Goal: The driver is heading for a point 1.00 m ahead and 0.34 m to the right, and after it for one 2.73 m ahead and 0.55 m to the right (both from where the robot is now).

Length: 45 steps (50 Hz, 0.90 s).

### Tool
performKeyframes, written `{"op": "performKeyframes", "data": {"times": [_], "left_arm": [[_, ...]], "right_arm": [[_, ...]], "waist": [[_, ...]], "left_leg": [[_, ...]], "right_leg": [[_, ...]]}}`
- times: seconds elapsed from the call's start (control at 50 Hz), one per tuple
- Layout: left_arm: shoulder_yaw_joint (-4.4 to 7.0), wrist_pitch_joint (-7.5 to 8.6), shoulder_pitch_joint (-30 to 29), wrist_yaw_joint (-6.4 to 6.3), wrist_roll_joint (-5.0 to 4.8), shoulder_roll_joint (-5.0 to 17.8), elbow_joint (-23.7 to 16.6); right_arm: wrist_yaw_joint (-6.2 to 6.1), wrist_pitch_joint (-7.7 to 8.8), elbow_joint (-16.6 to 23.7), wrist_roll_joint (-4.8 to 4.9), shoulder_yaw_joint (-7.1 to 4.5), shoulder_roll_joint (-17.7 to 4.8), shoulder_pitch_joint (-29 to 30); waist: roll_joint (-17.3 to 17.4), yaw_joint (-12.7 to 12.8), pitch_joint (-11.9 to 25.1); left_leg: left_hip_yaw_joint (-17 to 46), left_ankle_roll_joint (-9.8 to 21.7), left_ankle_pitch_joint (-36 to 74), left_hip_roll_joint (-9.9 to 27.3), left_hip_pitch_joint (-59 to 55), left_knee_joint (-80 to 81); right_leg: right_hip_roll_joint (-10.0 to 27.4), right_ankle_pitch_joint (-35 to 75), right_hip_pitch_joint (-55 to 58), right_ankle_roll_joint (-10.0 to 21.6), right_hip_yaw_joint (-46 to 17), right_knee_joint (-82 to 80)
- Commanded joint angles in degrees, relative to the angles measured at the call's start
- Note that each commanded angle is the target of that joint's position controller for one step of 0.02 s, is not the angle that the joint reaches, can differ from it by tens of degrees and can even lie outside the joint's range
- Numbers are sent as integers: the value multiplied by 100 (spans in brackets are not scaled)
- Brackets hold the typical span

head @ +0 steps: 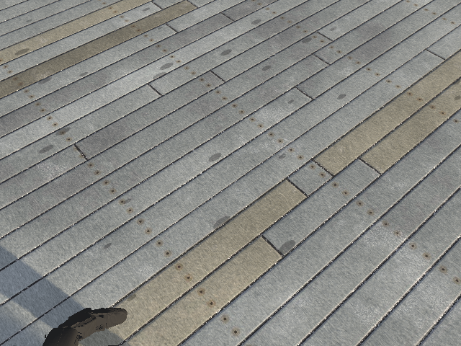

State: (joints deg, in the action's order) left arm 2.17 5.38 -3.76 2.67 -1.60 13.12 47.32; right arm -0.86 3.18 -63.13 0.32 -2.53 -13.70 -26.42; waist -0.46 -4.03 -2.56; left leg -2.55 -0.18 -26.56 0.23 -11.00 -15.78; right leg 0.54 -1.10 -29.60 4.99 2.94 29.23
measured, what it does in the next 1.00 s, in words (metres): walks ahead: left foot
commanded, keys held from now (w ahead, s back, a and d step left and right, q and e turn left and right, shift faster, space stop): w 0.48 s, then w+e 0.52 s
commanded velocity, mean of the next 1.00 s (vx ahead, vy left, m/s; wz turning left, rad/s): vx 0.49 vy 0.00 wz -0.19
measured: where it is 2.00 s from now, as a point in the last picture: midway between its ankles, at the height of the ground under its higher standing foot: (275, 174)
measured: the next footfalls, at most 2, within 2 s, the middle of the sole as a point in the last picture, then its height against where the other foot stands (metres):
left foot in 0.54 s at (181, 333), level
right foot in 1.10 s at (269, 244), level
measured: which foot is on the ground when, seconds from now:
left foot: down 0.00-0.02, up 0.04-0.52, down 0.54-1.00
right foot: down 0.00-0.54, up 0.56-1.00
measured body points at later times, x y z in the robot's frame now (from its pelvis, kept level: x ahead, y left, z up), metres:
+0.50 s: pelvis +0.29 +0.01 +0.02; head +0.31 +0.01 +0.47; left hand +0.24 +0.28 -0.12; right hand +0.50 -0.22 -0.08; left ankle +0.46 +0.14 -0.70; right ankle +0.15 -0.10 -0.72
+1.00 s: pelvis +0.56 +0.02 +0.02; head +0.59 +0.00 +0.47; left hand +0.79 +0.22 -0.09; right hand +0.51 -0.25 -0.12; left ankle +0.46 +0.13 -0.72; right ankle +0.71 -0.15 -0.68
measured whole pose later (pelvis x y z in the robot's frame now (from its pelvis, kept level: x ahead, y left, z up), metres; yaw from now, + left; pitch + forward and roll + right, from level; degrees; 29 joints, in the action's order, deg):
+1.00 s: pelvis +0.56 +0.02 +0.02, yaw -14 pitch +1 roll +3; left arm 3.8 2.1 4.4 2.4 -1.2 13.6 48.7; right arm -1.3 4.7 -56.2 0.0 -4.0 -14.2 -17.8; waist -1.5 -3.4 -1.7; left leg -15.7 -0.1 -18.4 -1.2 -5.3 -12.3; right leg 5.8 0.0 -37.6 3.2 1.1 39.0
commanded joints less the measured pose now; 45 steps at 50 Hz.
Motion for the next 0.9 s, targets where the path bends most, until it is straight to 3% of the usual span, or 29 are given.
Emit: {"op": "performKeyframes", "data": {"times": [0.02, 0.04, 0.06, 0.08, 0.1, 0.14, 0.18, 0.22, 0.28, 0.34, 0.44, 0.5, 0.52, 0.54, 0.56, 0.58, 0.6, 0.62, 0.64, 0.66, 0.68, 0.7, 0.76, 0.84, 0.9], "left_arm": [[576, -26, 2792, -117, 160, 1706, 473], [487, -38, 2897, -99, 124, 1495, 546], [360, 2, 2368, -86, 62, 1124, 511], [288, 37, 1828, -93, 74, 907, 387], [236, 87, 1410, -67, 124, 757, 346], [165, 153, 1151, -18, 222, 544, 369], [166, 164, 1293, -26, 183, 602, 496], [200, 167, 1493, -118, 186, 801, 577], [216, 123, 1851, -239, 161, 902, 679], [220, 91, 2183, -292, 108, 969, 776], [255, -43, 2711, -316, 51, 1014, 1036], [310, -144, 2644, -336, 46, 1122, 1041], [308, -175, 2504, -331, 43, 1136, 1001], [242, -192, 2439, -322, 78, 982, 938], [125, -180, 2508, -318, 203, 722, 752], [-57, -57, 3236, -270, 92, -8, 786], [119, 35, 2799, -277, -75, 759, 842], [205, 83, 2304, -285, -173, 1001, 685], [213, 74, 2099, -332, -151, 931, 665], [258, 24, 2025, -364, -73, 846, 672], [275, -43, 2144, -351, -44, 721, 710], [261, -119, 2303, -330, -70, 512, 713], [283, -287, 1995, -321, -60, 433, 540], [278, -269, 1416, -234, 17, 396, 260], [209, -249, 773, -125, 54, 295, 8]], "right_arm": [[51, 46, 477, -57, 38, -262, -324], [96, 220, 408, 28, 135, -36, -375], [125, 360, 593, 199, -28, -614, 220], [111, 436, 762, 285, -68, -797, 702], [57, 451, 798, 231, -95, -774, 919], [7, 304, 746, 105, -137, -566, 701], [-6, 181, 764, 83, -120, -353, 642], [-32, 123, 963, 48, -152, -463, 1109], [-1, 154, 1199, -20, -167, -480, 1776], [69, 211, 1375, 18, -107, -356, 2433], [227, 257, 1688, 83, -54, -409, 3161], [291, 308, 1732, 91, -131, -649, 2912], [278, 327, 1608, 84, -224, -811, 2379], [229, 338, 1307, 69, -382, -1116, 1346], [159, 327, 1125, -24, -504, -1603, 250], [201, 290, 995, -38, -523, -1778, 91], [198, 306, 1083, -14, -356, -1136, 288], [172, 332, 1182, -14, -276, -883, 787], [177, 357, 1254, -38, -224, -749, 1220], [186, 375, 1259, -62, -184, -583, 1466], [204, 404, 1220, -132, -151, -469, 1517], [195, 399, 1173, -147, -170, -507, 1567], [117, 422, 1094, -140, -217, -631, 1502], [-7, 370, 1045, -150, -266, -789, 1370], [-69, 315, 1012, -88, -295, -894, 1136]], "waist": [[-492, 1179, 2076], [-1281, 1131, 2656], [-977, 1098, 1748], [-626, 931, 1023], [-161, 709, 598], [-277, 337, 401], [-273, 215, 270], [-239, 261, 28], [-181, 440, -97], [-191, 660, -151], [-191, 846, -299], [-343, 567, -81], [-396, 229, 232], [-311, -223, 886], [425, -507, 1878], [1945, -74, 2538], [1156, -271, 2078], [913, -191, 1284], [475, -1, 905], [385, 140, 561], [549, 276, 434], [684, 424, 459], [430, 474, 150], [316, 389, -44], [216, 169, -219]], "left_leg": [[-33, 212, 3553, 275, 3538, -4571], [692, 144, -465, -449, 4504, -5947], [1057, 299, -360, -71, 5118, -6476], [861, 403, 131, 249, 5194, -6357], [746, 419, 625, 531, 4938, -5932], [780, 405, 1025, 828, 4210, -5426], [694, 321, 1066, 908, 4136, -5010], [643, 184, 1540, 973, 4563, -4424], [559, 55, 2600, 917, 4942, -3249], [301, 37, 3342, 665, 4651, -2178], [329, 163, 3028, 519, 4881, -1442], [243, 377, 2328, 327, 4290, -1220], [97, 484, 2241, 139, 3477, -1089], [125, 664, 2357, 154, 1995, -1150], [1479, 1028, 2297, 1380, 144, -1311], [4041, 1809, 1123, 2489, -1413, -499], [3939, 1543, 576, 2278, -997, -192], [2986, 1254, 894, 2116, -230, -85], [2342, 1124, 1445, 1923, 561, 101], [1806, 1045, 1747, 1728, 1151, 339], [1312, 899, 2434, 1548, 1581, 396], [1104, 975, 2346, 1539, 1687, 555], [492, 1055, 2771, 1516, 1925, 830], [-200, 979, 3030, 1404, 1749, 962], [-614, 898, 3102, 1399, 1537, 1007]], "right_leg": [[1504, -1360, 5183, 1230, -2520, 90], [2254, -2279, 5590, 1649, -4784, -1161], [1997, -2550, 4901, 1297, -4252, -1386], [1820, -2107, 3945, 1071, -3330, -1508], [1605, -1420, 3004, 941, -2636, -1689], [1308, -766, 1998, 846, -1923, -1988], [1216, -567, 1632, 928, -1547, -2226], [1194, -510, 1569, 963, -1335, -2429], [1063, -244, 1848, 828, -1024, -2482], [908, -115, 1967, 661, -670, -2471], [1290, 113, 3027, 611, -705, -2068], [1464, 1254, 3424, 464, -808, -1466], [1326, 2183, 3336, 375, -737, -848], [991, 2394, 2828, 218, -554, 303], [521, 579, 1548, 3, -274, 2213], [-430, -3145, -541, -274, -477, 3912], [-107, -3186, -1068, -196, -1146, 4524], [166, -2612, -1332, -119, -1038, 4554], [451, -2079, -1075, -147, -931, 4346], [602, -1737, -881, -170, -923, 4060], [722, -1525, -472, -157, -1009, 3899], [758, -1419, -378, -193, -950, 3798], [834, -1018, -748, -270, -929, 3496], [759, 52, -1051, -355, -828, 2259], [671, 480, -970, -311, -403, 1414]]}}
